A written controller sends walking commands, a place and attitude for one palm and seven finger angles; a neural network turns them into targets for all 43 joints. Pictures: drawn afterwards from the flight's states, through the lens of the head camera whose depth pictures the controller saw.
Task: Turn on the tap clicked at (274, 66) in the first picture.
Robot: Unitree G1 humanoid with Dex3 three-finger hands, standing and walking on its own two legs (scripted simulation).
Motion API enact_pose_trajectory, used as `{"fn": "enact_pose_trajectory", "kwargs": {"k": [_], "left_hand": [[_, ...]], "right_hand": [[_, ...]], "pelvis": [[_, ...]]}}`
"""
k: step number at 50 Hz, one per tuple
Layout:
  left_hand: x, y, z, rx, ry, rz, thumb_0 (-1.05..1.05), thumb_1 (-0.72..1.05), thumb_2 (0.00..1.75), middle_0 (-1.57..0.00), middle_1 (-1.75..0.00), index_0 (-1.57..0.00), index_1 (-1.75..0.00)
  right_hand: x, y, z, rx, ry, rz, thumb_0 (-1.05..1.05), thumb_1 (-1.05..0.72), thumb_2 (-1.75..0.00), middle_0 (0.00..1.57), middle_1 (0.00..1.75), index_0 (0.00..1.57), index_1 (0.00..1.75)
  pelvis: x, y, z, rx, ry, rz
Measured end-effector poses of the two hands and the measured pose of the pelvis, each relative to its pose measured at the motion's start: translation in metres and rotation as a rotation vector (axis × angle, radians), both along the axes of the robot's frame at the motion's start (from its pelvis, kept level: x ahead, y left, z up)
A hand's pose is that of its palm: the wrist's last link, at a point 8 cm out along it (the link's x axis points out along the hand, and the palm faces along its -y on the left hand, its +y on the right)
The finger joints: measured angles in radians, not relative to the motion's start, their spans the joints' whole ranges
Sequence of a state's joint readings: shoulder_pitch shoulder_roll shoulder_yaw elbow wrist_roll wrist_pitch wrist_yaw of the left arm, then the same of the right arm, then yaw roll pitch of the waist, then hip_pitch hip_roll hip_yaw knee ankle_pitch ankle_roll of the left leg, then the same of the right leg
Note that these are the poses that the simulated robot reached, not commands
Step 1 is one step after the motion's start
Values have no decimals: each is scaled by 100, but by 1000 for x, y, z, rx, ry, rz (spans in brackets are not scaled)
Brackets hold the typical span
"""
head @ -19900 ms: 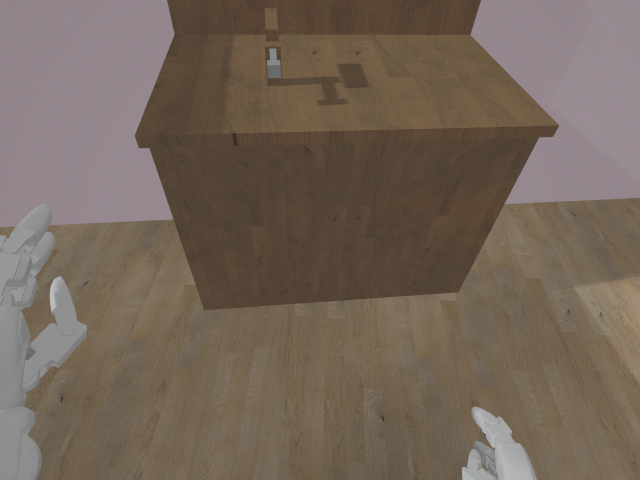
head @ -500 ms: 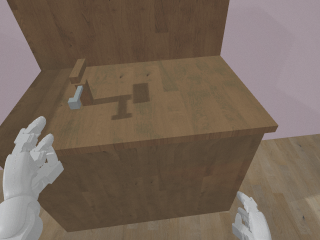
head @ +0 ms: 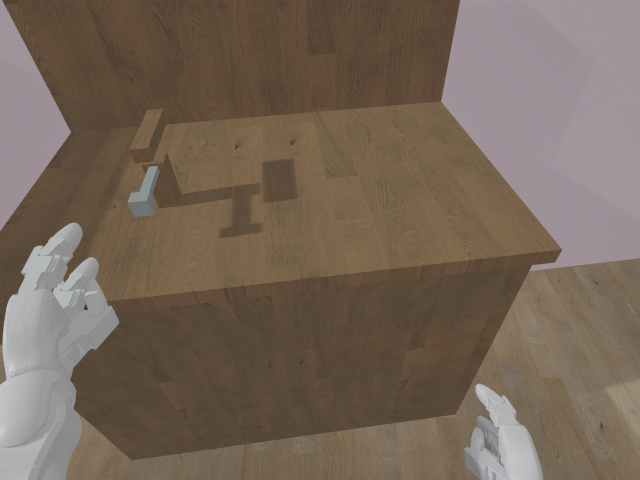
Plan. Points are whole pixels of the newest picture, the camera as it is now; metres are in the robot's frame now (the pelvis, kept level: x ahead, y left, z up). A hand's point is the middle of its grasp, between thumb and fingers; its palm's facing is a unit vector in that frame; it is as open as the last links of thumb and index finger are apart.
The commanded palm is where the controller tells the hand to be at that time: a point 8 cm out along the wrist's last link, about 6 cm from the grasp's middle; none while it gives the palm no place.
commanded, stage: reach beside the lever's end, fingers flat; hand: left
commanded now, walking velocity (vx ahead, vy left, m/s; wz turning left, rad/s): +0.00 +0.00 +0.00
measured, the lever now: (142, 204) +0.43 +0.35 +0.12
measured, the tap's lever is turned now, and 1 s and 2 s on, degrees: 0 0 0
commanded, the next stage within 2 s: push the lever round in 1.80 s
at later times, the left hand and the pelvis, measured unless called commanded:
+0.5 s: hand (108, 284) +0.26 +0.29 +0.15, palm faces +0.52 -0.85 -0.08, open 7.5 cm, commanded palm +0.22 +0.33 +0.15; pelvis +0.00 +0.01 +0.00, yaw -1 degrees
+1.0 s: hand (120, 250) +0.32 +0.32 +0.13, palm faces +0.53 -0.84 -0.08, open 7.7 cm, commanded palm +0.28 +0.35 +0.13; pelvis +0.00 +0.00 +0.00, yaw -1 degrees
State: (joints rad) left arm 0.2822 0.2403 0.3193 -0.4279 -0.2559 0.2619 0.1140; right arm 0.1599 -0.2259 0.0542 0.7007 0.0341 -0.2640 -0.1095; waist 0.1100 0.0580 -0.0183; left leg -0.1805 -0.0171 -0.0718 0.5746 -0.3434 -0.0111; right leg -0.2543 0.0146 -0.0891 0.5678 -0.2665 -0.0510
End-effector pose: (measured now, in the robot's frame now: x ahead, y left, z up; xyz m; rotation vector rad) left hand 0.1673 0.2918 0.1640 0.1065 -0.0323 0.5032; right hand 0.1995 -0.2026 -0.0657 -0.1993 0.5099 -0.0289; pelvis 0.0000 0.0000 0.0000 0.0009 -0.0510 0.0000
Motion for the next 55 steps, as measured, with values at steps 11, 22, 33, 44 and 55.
{"fn": "enact_pose_trajectory", "kwargs": {"k": [11, 22, 33, 44, 55], "left_hand": [[20, 12, -7, -14, 13, 12, 2, 90, 90, -20, -29, -20, -29], [37, 28, -11, -23, 17, 34, 2, 90, 90, -19, -26, -19, -26], [66, 41, -15, -33, 26, 39, 2, 90, 90, -18, -24, -18, -23], [94, 52, -23, -43, 46, 53, 2, 90, 90, -17, -21, -17, -21], [119, 67, -29, -49, 57, 58, 2, 90, 90, -16, -18, -16, -18]], "right_hand": [[-8, -1, -5, -10, 39, -34, 1, -90, -90, 20, 30, 20, 30], [-17, -8, -9, -22, 73, -74, 1, -90, -90, 20, 30, 20, 30], [-26, -19, -14, -40, 106, -112, 1, -90, -90, 20, 30, 20, 30], [-41, -31, -22, -53, 161, -149, 1, -90, -90, 20, 30, 20, 30], [-61, -43, -32, -70, 236, -185, 1, -90, -90, 20, 30, 20, 30]], "pelvis": [[2, 5, 1, 1, 13, -9], [1, 6, 1, 1, 25, -13], [1, 5, 0, 1, 44, -15], [2, 3, -1, 3, 72, -20], [1, 2, -3, 1, 105, -22]]}}
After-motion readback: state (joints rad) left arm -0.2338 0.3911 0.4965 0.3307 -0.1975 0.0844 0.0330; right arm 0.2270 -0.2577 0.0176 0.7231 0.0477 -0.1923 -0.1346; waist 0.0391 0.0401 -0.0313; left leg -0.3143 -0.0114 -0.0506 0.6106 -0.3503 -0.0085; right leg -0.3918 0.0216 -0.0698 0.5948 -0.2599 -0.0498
